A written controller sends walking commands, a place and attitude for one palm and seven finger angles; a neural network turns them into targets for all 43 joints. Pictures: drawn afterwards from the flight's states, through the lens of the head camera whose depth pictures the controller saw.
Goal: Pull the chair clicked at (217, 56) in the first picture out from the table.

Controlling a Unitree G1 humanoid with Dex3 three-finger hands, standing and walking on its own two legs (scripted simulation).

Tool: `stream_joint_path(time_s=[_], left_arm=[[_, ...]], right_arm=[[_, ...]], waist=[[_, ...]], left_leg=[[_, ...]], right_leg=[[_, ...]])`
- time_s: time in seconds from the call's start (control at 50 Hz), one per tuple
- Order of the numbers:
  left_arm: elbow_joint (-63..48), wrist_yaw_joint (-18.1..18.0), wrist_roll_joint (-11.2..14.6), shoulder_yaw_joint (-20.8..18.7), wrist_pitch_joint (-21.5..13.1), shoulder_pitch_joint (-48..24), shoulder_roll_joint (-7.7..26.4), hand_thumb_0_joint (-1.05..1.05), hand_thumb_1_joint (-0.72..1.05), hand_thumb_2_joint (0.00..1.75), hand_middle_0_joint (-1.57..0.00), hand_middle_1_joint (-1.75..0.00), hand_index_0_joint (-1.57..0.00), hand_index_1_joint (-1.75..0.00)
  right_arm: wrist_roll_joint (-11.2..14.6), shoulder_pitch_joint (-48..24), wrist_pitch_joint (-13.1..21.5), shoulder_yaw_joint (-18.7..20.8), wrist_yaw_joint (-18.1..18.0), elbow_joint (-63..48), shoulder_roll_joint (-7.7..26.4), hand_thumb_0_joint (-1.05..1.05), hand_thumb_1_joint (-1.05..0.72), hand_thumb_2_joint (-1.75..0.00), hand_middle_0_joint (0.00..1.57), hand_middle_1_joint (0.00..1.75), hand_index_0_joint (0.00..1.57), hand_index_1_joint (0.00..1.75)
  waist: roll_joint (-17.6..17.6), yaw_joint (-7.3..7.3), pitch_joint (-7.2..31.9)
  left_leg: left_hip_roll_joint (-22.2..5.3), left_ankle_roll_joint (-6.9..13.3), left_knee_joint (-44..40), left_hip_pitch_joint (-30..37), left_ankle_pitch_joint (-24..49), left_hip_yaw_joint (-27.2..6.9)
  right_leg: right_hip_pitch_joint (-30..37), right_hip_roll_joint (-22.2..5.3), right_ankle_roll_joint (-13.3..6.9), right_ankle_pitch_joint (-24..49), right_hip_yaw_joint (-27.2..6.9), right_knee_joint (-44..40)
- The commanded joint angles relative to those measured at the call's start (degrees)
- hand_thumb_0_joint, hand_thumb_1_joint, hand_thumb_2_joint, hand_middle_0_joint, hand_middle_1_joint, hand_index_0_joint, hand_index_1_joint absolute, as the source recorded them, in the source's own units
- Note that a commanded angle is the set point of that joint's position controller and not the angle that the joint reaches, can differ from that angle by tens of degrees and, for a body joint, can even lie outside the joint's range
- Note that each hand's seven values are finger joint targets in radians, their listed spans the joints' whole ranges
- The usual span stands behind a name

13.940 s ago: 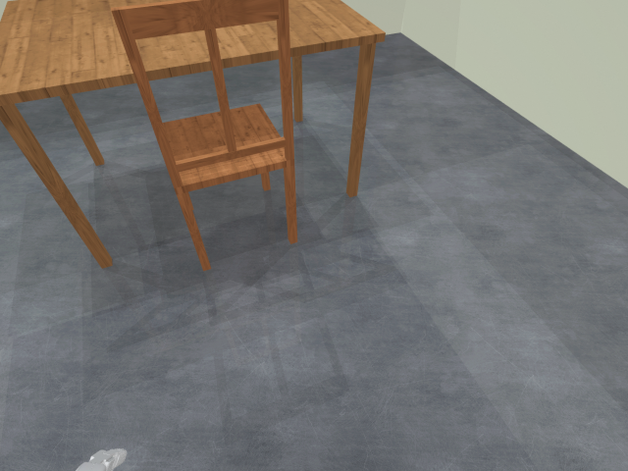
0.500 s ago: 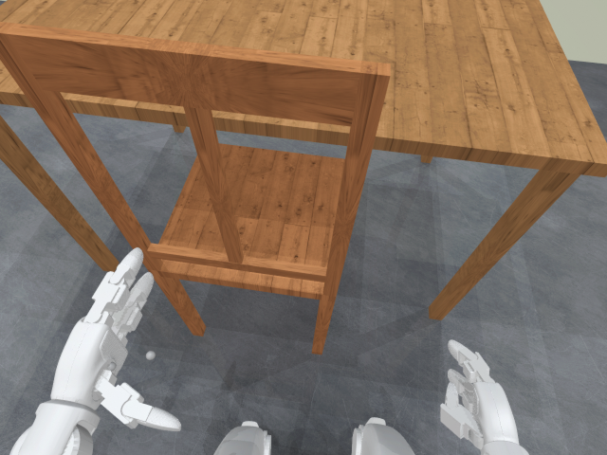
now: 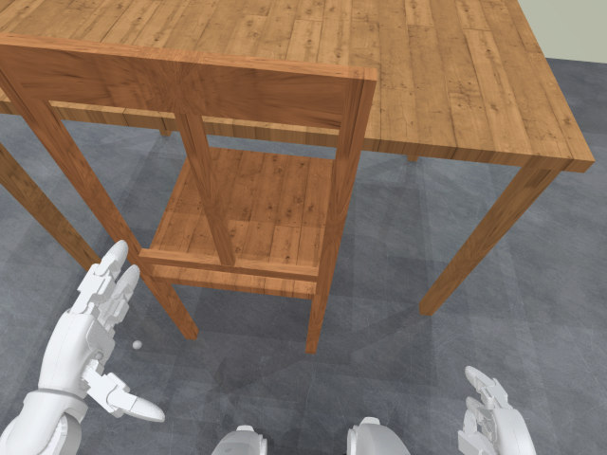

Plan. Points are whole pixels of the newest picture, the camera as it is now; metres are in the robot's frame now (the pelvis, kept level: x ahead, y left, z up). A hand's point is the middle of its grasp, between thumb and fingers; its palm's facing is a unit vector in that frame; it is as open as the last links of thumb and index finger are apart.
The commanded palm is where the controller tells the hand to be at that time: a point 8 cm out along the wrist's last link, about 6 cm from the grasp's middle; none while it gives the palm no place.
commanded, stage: raise the hand toward the chair's back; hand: left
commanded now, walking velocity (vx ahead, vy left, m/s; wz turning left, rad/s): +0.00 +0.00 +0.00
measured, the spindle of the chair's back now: (213, 205) +0.47 +0.16 +0.01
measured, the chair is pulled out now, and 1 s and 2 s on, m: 0.00 0.00 0.00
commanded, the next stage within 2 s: aim the fingers beside a spindle in 0.22 s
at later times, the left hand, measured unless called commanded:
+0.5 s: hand (141, 347) +0.24 +0.20 +0.03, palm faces -0.08 -1.00 -0.05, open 16.9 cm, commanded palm +0.23 +0.25 +0.04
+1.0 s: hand (174, 326) +0.27 +0.17 +0.02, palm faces -0.11 -0.99 -0.04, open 16.9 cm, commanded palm +0.26 +0.23 +0.02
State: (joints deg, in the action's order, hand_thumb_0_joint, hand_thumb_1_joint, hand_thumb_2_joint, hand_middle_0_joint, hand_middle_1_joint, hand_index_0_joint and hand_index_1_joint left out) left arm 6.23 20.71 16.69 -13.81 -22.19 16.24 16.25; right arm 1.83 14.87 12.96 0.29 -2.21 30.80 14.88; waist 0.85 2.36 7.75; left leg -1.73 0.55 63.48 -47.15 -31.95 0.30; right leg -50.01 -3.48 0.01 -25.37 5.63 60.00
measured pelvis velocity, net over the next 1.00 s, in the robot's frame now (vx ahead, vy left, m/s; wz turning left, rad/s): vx -0.01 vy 0.00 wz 0.00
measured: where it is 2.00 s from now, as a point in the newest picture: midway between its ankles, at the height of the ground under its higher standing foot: outside the picture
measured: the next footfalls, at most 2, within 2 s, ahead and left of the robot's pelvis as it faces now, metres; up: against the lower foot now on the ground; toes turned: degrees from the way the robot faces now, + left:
none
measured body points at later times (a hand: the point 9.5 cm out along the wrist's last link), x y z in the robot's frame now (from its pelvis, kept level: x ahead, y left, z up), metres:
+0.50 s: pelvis +0.00 +0.00 -0.01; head +0.07 +0.01 +0.44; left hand +0.24 +0.25 +0.04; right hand +0.18 -0.24 -0.08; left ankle -0.01 +0.11 -0.66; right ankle +0.04 -0.13 -0.66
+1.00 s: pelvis -0.01 +0.00 -0.02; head +0.09 +0.01 +0.42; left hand +0.27 +0.23 +0.02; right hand +0.16 -0.25 -0.10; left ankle -0.01 +0.11 -0.66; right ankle +0.04 -0.13 -0.66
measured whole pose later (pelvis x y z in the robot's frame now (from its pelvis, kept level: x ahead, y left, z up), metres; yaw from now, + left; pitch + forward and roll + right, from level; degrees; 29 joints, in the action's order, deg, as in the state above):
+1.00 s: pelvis -0.01 +0.00 -0.02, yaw +0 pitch +19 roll -1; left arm 10.0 17.3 14.0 -9.6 -23.7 8.2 14.2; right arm 1.0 13.6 11.7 -0.4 -1.4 31.1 14.3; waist 1.1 2.5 8.5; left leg -1.4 0.6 68.1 -53.7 -33.1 0.3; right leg -56.8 -3.9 -0.1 -26.6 5.2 64.8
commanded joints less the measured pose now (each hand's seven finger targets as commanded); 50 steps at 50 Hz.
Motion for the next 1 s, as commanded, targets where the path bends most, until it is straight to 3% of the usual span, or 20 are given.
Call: stream_joint_path(time_s=[0.0,0.16,0.22,0.24,0.38,0.44,0.52,0.56,0.6,0.64,0.7,0.78,0.84,0.9,0.94,0.98], left_arm=[[-12.20,-0.33,1.31,-5.51,-4.65,-3.15,9.09,0.00,-0.50,0.30,-0.06,-0.08,-0.06,-0.08],[-10.65,0.45,1.43,-4.55,-4.07,-3.58,8.20,0.00,-0.50,0.30,-0.06,-0.08,-0.06,-0.08],[-12.11,0.77,1.52,-4.51,-4.19,-4.03,8.58,0.00,-0.50,0.30,-0.06,-0.08,-0.06,-0.08],[-11.81,0.59,1.42,-5.04,-4.16,-4.00,9.08,0.00,-0.50,0.30,-0.06,-0.08,-0.06,-0.08],[-11.22,0.77,1.27,-2.62,-4.15,-6.39,6.89,0.00,-0.50,0.30,-0.06,-0.08,-0.06,-0.08],[-10.51,0.35,0.71,-2.26,-4.02,-6.10,6.94,0.00,-0.50,0.30,-0.06,-0.08,-0.06,-0.08],[-10.95,-0.44,0.24,-3.41,-4.53,-7.42,8.20,0.00,-0.50,0.30,-0.06,-0.08,-0.06,-0.08],[-12.30,-0.99,0.06,-2.61,-4.76,-7.68,7.50,0.00,-0.50,0.30,-0.06,-0.08,-0.06,-0.08],[-11.10,-1.54,-0.02,-2.04,-4.53,-8.06,6.72,0.00,-0.50,0.30,-0.06,-0.08,-0.06,-0.08],[-9.38,-1.97,-0.24,-2.07,-4.46,-9.06,6.94,0.00,-0.50,0.30,-0.06,-0.08,-0.06,-0.08],[-8.84,-1.96,-0.74,-1.20,-4.61,-10.96,6.43,0.00,-0.50,0.30,-0.06,-0.08,-0.06,-0.08],[-9.06,-2.33,-0.78,-0.69,-4.85,-12.48,6.09,0.00,-0.50,0.30,-0.06,-0.08,-0.06,-0.08],[-8.63,-2.76,-1.19,-0.91,-5.07,-11.73,6.59,0.00,-0.50,0.30,-0.06,-0.08,-0.06,-0.08],[-7.81,-3.43,-1.30,0.38,-5.11,-13.07,4.97,0.00,-0.50,0.30,-0.06,-0.08,-0.06,-0.08],[-6.78,-3.82,-1.67,-0.78,-5.14,-12.30,6.17,0.00,-0.50,0.30,-0.06,-0.08,-0.06,-0.08],[-7.27,-3.96,-1.78,0.69,-5.44,-14.28,4.77,0.00,-0.50,0.30,-0.06,-0.08,-0.06,-0.08]], right_arm=[[0.28,-2.44,3.16,2.98,-0.30,-8.45,7.64,0.00,-0.90,-0.90,0.20,0.30,0.20,0.30],[0.39,-2.59,2.98,2.72,-0.45,-8.35,7.79,0.00,-0.90,-0.90,0.20,0.30,0.20,0.30],[0.36,-2.83,3.23,2.59,-0.43,-8.41,7.70,0.00,-0.90,-0.90,0.20,0.30,0.20,0.30],[0.29,-2.88,3.22,2.66,-0.48,-8.16,7.77,0.00,-0.90,-0.90,0.20,0.30,0.20,0.30],[0.16,-2.82,3.37,2.51,-0.53,-8.15,7.81,0.00,-0.90,-0.90,0.20,0.30,0.20,0.30],[0.05,-2.70,3.37,2.58,-0.46,-8.16,7.90,0.00,-0.90,-0.90,0.20,0.30,0.20,0.30],[0.02,-2.51,3.05,2.72,-0.48,-8.10,7.93,0.00,-0.90,-0.90,0.20,0.30,0.20,0.30],[-0.12,-2.59,2.99,2.68,-0.33,-8.25,7.66,0.00,-0.90,-0.90,0.20,0.30,0.20,0.30],[-0.10,-2.44,2.77,2.64,-0.22,-8.04,7.64,0.00,-0.90,-0.90,0.20,0.30,0.20,0.30],[-0.19,-2.54,2.47,2.67,-0.31,-7.82,7.87,0.00,-0.90,-0.90,0.20,0.30,0.20,0.30],[-0.12,-2.43,2.25,2.59,-0.26,-8.07,7.97,0.00,-0.90,-0.90,0.20,0.30,0.20,0.30],[-0.27,-2.06,2.18,2.73,-0.17,-7.91,7.98,0.00,-0.90,-0.90,0.20,0.30,0.20,0.30],[-0.34,-2.09,1.99,2.76,0.00,-7.66,8.00,0.00,-0.90,-0.90,0.20,0.30,0.20,0.30],[-0.41,-1.91,1.68,2.83,0.22,-7.46,7.81,0.00,-0.90,-0.90,0.20,0.30,0.20,0.30],[-0.49,-1.95,1.36,2.93,0.26,-7.47,7.92,0.00,-0.90,-0.90,0.20,0.30,0.20,0.30],[-0.43,-2.01,1.03,2.80,0.42,-7.66,7.79,0.00,-0.90,-0.90,0.20,0.30,0.20,0.30]], waist=[[2.97,-1.06,13.26],[1.16,-0.35,12.62],[3.39,-0.65,12.97],[1.77,-0.40,13.28],[2.55,0.05,12.64],[1.38,0.04,13.51],[2.29,-0.44,14.29],[3.78,-0.60,15.87],[3.29,-0.35,14.88],[0.59,0.16,14.32],[2.58,0.03,14.78],[2.18,-0.09,17.36],[2.42,-0.25,17.76],[1.40,0.24,17.31],[1.09,-0.21,17.61],[0.92,0.26,17.53]], left_leg=[[1.73,-0.07,-10.35,4.81,18.79,-1.91],[1.79,0.22,-9.99,3.76,16.42,-1.96],[1.84,0.05,-10.06,4.47,17.27,-2.10],[1.69,0.27,-9.64,4.31,17.66,-2.09],[1.80,0.08,-8.93,3.32,16.32,-2.29],[1.72,0.23,-8.40,2.98,17.23,-2.33],[1.76,0.06,-8.02,2.46,17.12,-2.13],[1.68,0.07,-7.73,3.14,18.77,-2.05],[1.67,-0.10,-7.73,2.57,18.04,-2.19],[1.59,0.13,-7.23,0.92,16.97,-2.24],[1.74,-0.01,-7.25,0.64,16.35,-2.11],[1.71,0.10,-6.57,0.89,17.56,-2.09],[1.52,0.07,-6.36,0.98,18.70,-2.17],[1.56,0.02,-5.84,0.42,18.63,-2.12],[1.59,0.09,-5.45,-0.55,18.90,-2.00],[1.68,0.09,-5.34,-0.75,18.09,-1.93]], right_leg=[[13.04,2.60,-1.22,9.85,-1.70,-6.94],[12.44,2.67,-1.02,7.95,-1.94,-7.48],[12.52,2.53,-1.20,8.65,-1.90,-7.26],[12.56,2.67,-1.09,9.07,-1.92,-7.17],[10.46,2.51,-1.07,7.82,-1.84,-6.36],[10.45,2.53,-1.10,8.62,-1.87,-5.82],[10.34,2.37,-1.24,8.47,-2.07,-5.25],[10.37,2.28,-1.25,9.75,-2.02,-4.59],[9.57,2.34,-1.23,9.08,-1.75,-4.52],[9.39,2.50,-1.12,8.47,-1.92,-4.46],[8.83,2.23,-1.24,7.86,-2.08,-4.01],[9.50,2.13,-1.19,9.26,-2.33,-3.49],[9.16,2.22,-1.29,9.98,-2.12,-2.93],[8.40,2.12,-1.13,10.50,-2.11,-2.60],[8.84,2.18,-1.28,10.95,-2.35,-2.17],[8.36,2.03,-1.18,10.62,-2.43,-2.09]])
